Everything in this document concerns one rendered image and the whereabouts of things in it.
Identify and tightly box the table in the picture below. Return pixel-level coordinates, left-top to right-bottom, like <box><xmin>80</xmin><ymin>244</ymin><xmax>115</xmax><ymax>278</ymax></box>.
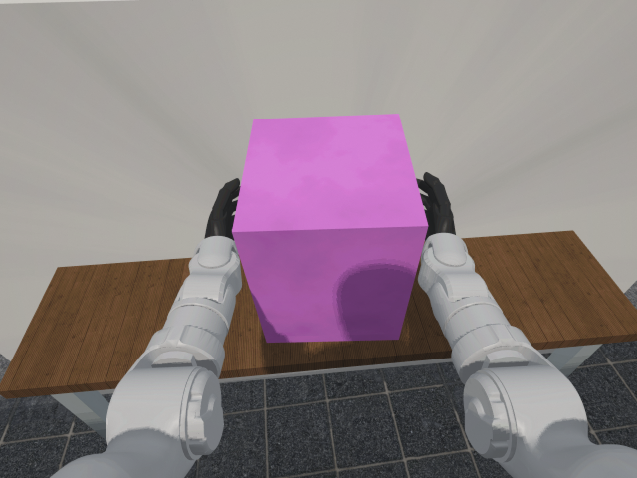
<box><xmin>0</xmin><ymin>230</ymin><xmax>637</xmax><ymax>440</ymax></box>

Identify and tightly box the robot right upper arm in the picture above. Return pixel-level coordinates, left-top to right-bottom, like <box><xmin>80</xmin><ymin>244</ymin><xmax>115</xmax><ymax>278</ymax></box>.
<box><xmin>463</xmin><ymin>365</ymin><xmax>637</xmax><ymax>478</ymax></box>

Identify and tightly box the right robot forearm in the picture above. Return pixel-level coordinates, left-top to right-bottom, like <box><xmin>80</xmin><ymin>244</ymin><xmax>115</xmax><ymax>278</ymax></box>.
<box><xmin>418</xmin><ymin>233</ymin><xmax>588</xmax><ymax>435</ymax></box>

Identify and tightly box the left robot forearm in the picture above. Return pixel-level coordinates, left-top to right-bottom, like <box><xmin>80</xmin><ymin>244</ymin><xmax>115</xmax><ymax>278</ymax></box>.
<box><xmin>106</xmin><ymin>236</ymin><xmax>242</xmax><ymax>445</ymax></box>

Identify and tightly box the left robot hand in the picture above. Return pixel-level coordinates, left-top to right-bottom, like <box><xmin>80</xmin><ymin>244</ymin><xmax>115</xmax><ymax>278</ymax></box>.
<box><xmin>204</xmin><ymin>178</ymin><xmax>241</xmax><ymax>240</ymax></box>

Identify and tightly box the right robot hand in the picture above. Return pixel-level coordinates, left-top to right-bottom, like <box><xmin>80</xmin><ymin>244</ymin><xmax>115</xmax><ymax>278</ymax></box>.
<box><xmin>416</xmin><ymin>172</ymin><xmax>456</xmax><ymax>241</ymax></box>

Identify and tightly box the robot left upper arm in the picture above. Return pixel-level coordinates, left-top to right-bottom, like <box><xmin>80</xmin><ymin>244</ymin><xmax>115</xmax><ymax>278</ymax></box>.
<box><xmin>50</xmin><ymin>366</ymin><xmax>224</xmax><ymax>478</ymax></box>

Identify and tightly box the carton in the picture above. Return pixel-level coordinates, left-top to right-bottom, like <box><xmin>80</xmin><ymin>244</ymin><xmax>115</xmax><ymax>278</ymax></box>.
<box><xmin>232</xmin><ymin>114</ymin><xmax>428</xmax><ymax>343</ymax></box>

